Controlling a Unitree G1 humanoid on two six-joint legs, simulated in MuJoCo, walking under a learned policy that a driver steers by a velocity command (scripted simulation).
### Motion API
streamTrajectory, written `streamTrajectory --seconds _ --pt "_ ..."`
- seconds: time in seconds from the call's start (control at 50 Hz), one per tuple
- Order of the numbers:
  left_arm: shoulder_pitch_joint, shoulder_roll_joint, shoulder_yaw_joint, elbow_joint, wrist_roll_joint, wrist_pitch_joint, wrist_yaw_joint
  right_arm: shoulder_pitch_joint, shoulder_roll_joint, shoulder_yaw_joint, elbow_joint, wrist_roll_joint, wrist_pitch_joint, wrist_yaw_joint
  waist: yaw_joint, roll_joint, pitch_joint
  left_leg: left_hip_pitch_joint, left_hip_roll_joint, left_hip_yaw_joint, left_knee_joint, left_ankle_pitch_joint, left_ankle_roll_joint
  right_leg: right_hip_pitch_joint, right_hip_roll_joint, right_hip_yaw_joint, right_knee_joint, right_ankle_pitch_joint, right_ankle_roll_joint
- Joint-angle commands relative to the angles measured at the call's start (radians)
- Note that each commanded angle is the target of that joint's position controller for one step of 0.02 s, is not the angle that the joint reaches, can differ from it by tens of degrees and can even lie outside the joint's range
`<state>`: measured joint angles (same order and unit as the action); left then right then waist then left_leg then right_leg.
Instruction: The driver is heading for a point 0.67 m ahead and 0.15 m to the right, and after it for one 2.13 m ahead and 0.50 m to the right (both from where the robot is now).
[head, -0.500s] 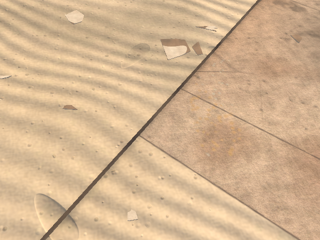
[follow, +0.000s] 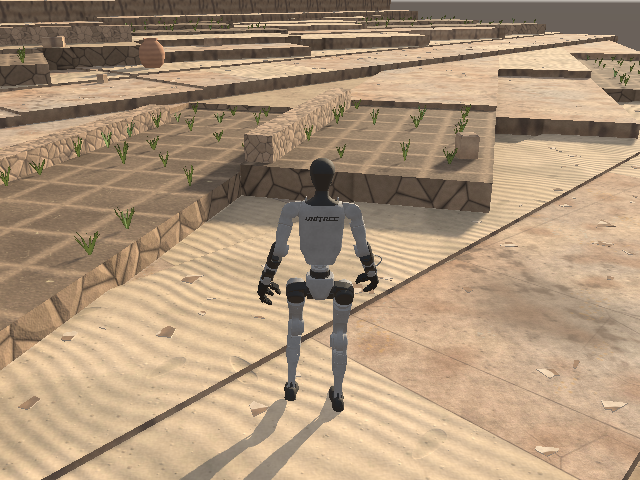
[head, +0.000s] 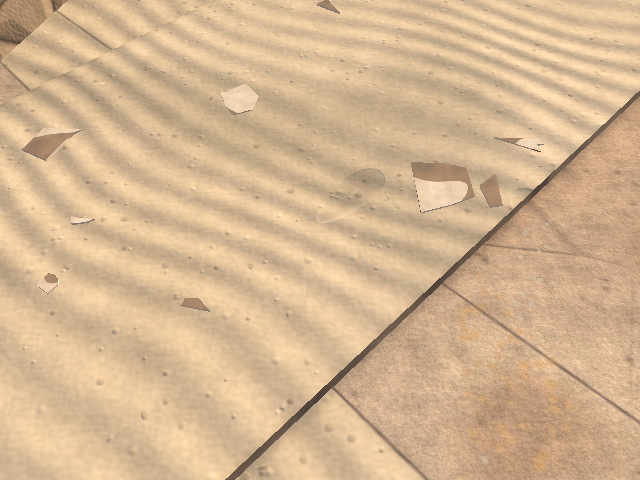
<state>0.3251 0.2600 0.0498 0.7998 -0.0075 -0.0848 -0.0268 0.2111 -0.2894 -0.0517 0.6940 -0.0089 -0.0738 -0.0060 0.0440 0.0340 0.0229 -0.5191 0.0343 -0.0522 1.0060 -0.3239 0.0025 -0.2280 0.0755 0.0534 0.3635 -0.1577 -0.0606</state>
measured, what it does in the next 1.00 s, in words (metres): walks ahead, turning right: left foot, then right foot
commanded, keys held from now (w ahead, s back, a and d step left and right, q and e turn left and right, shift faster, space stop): w+e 0.84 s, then w+q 0.16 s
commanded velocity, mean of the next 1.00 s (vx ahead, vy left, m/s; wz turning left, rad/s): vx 0.50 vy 0.00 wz -0.45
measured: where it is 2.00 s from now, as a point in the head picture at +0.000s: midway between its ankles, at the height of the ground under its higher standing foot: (468, 291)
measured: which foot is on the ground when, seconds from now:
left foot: up 0.00-0.24, down 0.26-0.76, up 0.78-1.00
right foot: down 0.00-0.26, up 0.28-0.74, down 0.76-1.00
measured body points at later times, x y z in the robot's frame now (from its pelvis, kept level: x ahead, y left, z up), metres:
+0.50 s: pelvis +0.25 +0.03 +0.00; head +0.28 +0.03 +0.45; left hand +0.47 +0.26 -0.10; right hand +0.25 -0.26 -0.11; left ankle +0.26 +0.14 -0.74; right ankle +0.27 -0.14 -0.67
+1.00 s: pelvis +0.48 -0.13 +0.00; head +0.50 -0.15 +0.45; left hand +0.70 +0.06 -0.10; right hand +0.47 -0.44 -0.11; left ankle +0.64 -0.01 -0.67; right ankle +0.45 -0.19 -0.74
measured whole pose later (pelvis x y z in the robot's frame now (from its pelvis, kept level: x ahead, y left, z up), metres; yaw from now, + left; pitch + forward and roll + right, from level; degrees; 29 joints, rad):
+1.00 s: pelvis +0.48 -0.13 +0.00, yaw -31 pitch +1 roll -1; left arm 0.29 0.27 0.05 0.70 0.01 -0.06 -0.02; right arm 0.17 -0.32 -0.05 0.75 0.00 -0.08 0.00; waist 0.03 0.04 0.04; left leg -0.66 0.13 -0.04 1.02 -0.20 -0.04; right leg -0.19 0.11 0.01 0.34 -0.17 -0.10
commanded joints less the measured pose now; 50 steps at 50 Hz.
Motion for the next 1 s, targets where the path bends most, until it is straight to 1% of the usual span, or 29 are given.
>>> streamTrajectory --seconds 0.02,0.1,0.16,0.2,0.24,0.26,0.28,0.3,0.32,0.34,0.36,0.4,0.44,0.52,0.58,0.66,0.7,0.72,0.74,0.76,0.78,0.8,0.82,0.84,0.86,0.88,0.9,0.94,1.0 --pt "-0.034 0.17 0.041 -0.067 -0.012 -0.008 0.02 -0.058 -0.038 -0.006 -0.089 -0.004 -0.02 0.001 -0.021 -0.126 -0.034 -0.082 0.018 -0.004 -0.197 0.078 -0.035 0.082 -0.235 0.274 -0.17 0.145 -0.189" --pt "0.023 0.193 0.05 -0.047 -0.018 0.012 0.035 -0.178 -0.038 0.0 -0.106 0.01 -0.032 0.015 0.022 -0.124 -0.019 0.04 -0.029 -0.001 -0.414 0.304 -0.058 0.014 -0.209 0.241 -0.157 0.122 -0.157" --pt "0.062 0.19 0.051 -0.038 -0.024 0.025 0.04 -0.229 -0.064 -0.009 -0.122 0.019 -0.042 0.021 0.026 -0.127 -0.017 0.103 -0.046 -0.023 -0.497 0.315 -0.05 0.035 -0.223 0.295 -0.108 0.066 -0.136" --pt "0.054 0.193 0.055 -0.041 -0.024 0.032 0.043 -0.202 -0.089 -0.021 -0.118 0.023 -0.049 0.02 -0.006 -0.144 -0.021 0.183 -0.044 -0.026 -0.544 0.282 -0.027 0.041 -0.23 0.337 -0.06 0.042 -0.114" --pt "0.034 0.149 0.042 -0.053 -0.016 0.033 0.042 -0.062 -0.129 -0.044 -0.083 0.014 -0.053 0.008 -0.086 -0.135 -0.086 0.412 -0.002 -0.034 -0.593 0.247 0.023 -0.021 -0.164 0.307 0.092 0.065 -0.065" --pt "0.022 0.087 0.021 -0.077 0.0 0.028 0.038 0.091 -0.188 -0.061 -0.066 0.0 -0.052 -0.002 -0.153 -0.027 -0.21 0.638 0.166 -0.188 -0.585 0.179 0.086 -0.136 -0.101 0.223 0.363 -0.056 -0.027" --pt "0.131 0.033 0.003 -0.112 -0.023 0.017 0.041 0.164 -0.259 -0.079 -0.035 -0.006 -0.032 0.002 -0.11 0.273 -0.313 0.869 0.37 -0.582 -0.668 -0.033 0.229 -0.431 0.008 0.09 0.642 -0.41 0.02" --pt "0.126 0.128 0.022 -0.095 -0.038 0.017 0.044 0.151 -0.182 -0.064 -0.032 0.006 -0.028 0.009 -0.117 0.211 -0.237 0.814 0.383 -0.678 -0.715 -0.216 0.238 -0.557 -0.067 0.104 0.798 -0.415 0.033" --pt "0.05 0.173 0.037 -0.1 -0.033 0.023 0.043 0.113 -0.125 -0.048 -0.036 0.011 -0.028 0.009 -0.128 0.124 -0.125 0.715 0.339 -0.544 -0.727 -0.174 0.204 -0.584 -0.098 0.103 0.849 -0.325 0.037" --pt "0.018 0.165 0.038 -0.101 -0.024 0.029 0.043 0.063 -0.1 -0.038 -0.038 0.006 -0.027 0.01 -0.106 0.068 -0.072 0.619 0.295 -0.421 -0.743 -0.044 0.183 -0.555 -0.127 0.084 0.848 -0.253 0.047" --pt "-0.008 0.154 0.04 -0.11 -0.015 0.033 0.04 0.027 -0.074 -0.031 -0.031 0.002 -0.026 0.012 -0.089 0.059 -0.03 0.547 0.26 -0.334 -0.765 0.062 0.177 -0.538 -0.149 0.079 0.817 -0.204 0.054" --pt "-0.019 0.117 0.038 -0.123 -0.019 0.046 0.029 -0.001 -0.063 -0.029 -0.016 -0.004 -0.031 0.011 -0.061 0.09 -0.004 0.451 0.22 -0.203 -0.811 0.182 0.165 -0.481 -0.182 0.062 0.78 -0.15 0.063" --pt "-0.049 0.09 0.031 -0.146 -0.017 0.055 0.023 0.003 -0.083 -0.038 0.001 0.002 -0.039 0.009 -0.056 0.074 0.003 0.427 0.22 -0.125 -0.842 0.268 0.18 -0.488 -0.19 0.049 0.74 -0.101 0.076" --pt "-0.129 0.073 0.02 -0.184 -0.014 0.053 0.006 0.013 -0.128 -0.052 0.032 0.002 -0.037 0.003 -0.069 0.035 0.01 0.441 0.215 0.015 -0.859 0.395 0.182 -0.488 -0.195 0.03 0.547 0.071 0.086" --pt "-0.228 0.064 0.011 -0.216 -0.013 0.047 -0.013 0.043 -0.156 -0.058 0.054 0.009 -0.027 -0.002 -0.103 0.019 0.031 0.452 0.209 0.103 -0.856 0.415 0.159 -0.44 -0.177 -0.018 0.392 0.182 0.069" --pt "-0.315 0.082 0.015 -0.267 -0.015 0.051 -0.031 0.089 -0.192 -0.069 0.086 0.031 -0.009 -0.004 -0.114 0.022 0.054 0.552 0.245 0.159 -0.811 0.485 0.128 -0.426 -0.156 -0.063 0.289 0.118 0.022" --pt "-0.294 0.109 0.029 -0.279 -0.01 0.055 -0.035 0.091 -0.221 -0.077 0.089 0.038 0.003 -0.008 -0.082 0.046 0.018 0.592 0.247 0.199 -0.702 0.765 0.107 -0.337 -0.102 -0.117 0.267 0.017 -0.018" --pt "-0.231 0.135 0.044 -0.27 -0.007 0.06 -0.034 0.091 -0.236 -0.082 0.089 0.042 0.011 -0.012 -0.04 0.059 -0.029 0.593 0.24 0.221 -0.585 0.928 0.095 -0.235 -0.061 -0.148 0.26 -0.028 -0.043" --pt "-0.084 0.177 0.071 -0.233 -0.01 0.064 -0.027 0.081 -0.231 -0.078 0.085 0.044 0.017 -0.016 0.046 0.043 -0.105 0.53 0.211 0.255 -0.39 0.985 0.069 -0.026 -0.017 -0.162 0.203 0.015 -0.079" --pt "0.096 0.247 0.105 -0.188 -0.014 0.074 -0.008 0.099 -0.197 -0.062 0.073 0.025 0.014 -0.021 0.123 -0.026 -0.198 0.307 0.173 0.258 -0.106 0.763 0.028 0.287 -0.065 -0.04 0.19 0.045 -0.127" --pt "0.069 0.371 0.12 -0.194 -0.026 0.068 0.001 0.196 -0.049 -0.012 0.009 -0.021 -0.007 -0.006 -0.001 -0.319 -0.278 -0.159 -0.021 0.206 0.263 -0.198 -0.036 0.617 -0.338 0.523 0.117 -0.099 -0.307" --pt "0.108 0.296 0.096 -0.229 -0.019 0.052 -0.001 0.116 -0.12 -0.018 0.006 0.008 -0.044 0.009 0.075 -0.212 -0.43 -0.254 -0.047 -0.034 0.387 -0.282 -0.024 0.664 -0.41 0.786 -0.032 -0.255 -0.356" --pt "0.078 0.241 0.078 -0.213 -0.008 0.037 -0.005 0.012 -0.171 -0.033 -0.026 0.048 -0.06 0.016 0.089 -0.155 -0.282 -0.334 -0.002 -0.045 0.379 -0.181 -0.005 0.571 -0.382 0.647 -0.061 -0.203 -0.3" --pt "0.025 0.22 0.071 -0.212 -0.01 0.03 -0.003 -0.01 -0.156 -0.025 -0.032 0.041 -0.07 0.012 0.048 -0.09 -0.185 -0.308 0.038 -0.037 0.293 -0.091 0.005 0.421 -0.339 0.531 -0.066 -0.125 -0.267" --pt "-0.05 0.176 0.056 -0.217 -0.005 0.029 0.0 0.008 -0.153 -0.026 -0.008 0.02 -0.069 0.005 -0.001 -0.049 -0.13 -0.242 0.078 -0.028 0.209 -0.032 -0.002 0.285 -0.312 0.422 -0.072 -0.01 -0.238" --pt "-0.097 0.14 0.042 -0.229 0.009 0.026 0.003 0.04 -0.157 -0.031 0.009 0.013 -0.056 0.006 -0.039 -0.073 -0.108 -0.162 0.108 -0.031 0.162 0.009 -0.006 0.185 -0.288 0.349 -0.095 0.099 -0.225" --pt "-0.117 0.13 0.037 -0.228 0.016 0.023 0.003 0.063 -0.151 -0.031 0.022 0.013 -0.041 0.008 -0.057 -0.092 -0.099 -0.113 0.117 -0.024 0.143 0.028 -0.015 0.123 -0.28 0.315 -0.119 0.161 -0.225" --pt "-0.109 0.14 0.037 -0.199 0.013 0.008 0.004 0.078 -0.119 -0.024 0.038 0.011 -0.016 0.008 -0.066 -0.086 -0.079 -0.086 0.119 -0.003 0.096 0.069 -0.038 0.05 -0.272 0.222 -0.153 0.278 -0.23" --pt "-0.077 0.157 0.039 -0.155 0.015 -0.002 0.014 0.004 -0.086 -0.011 0.023 0.012 -0.002 0.008 -0.042 -0.081 -0.028 -0.136 0.125 0.002 -0.043 0.246 -0.053 0.04 -0.248 0.106 -0.195 0.304 -0.202"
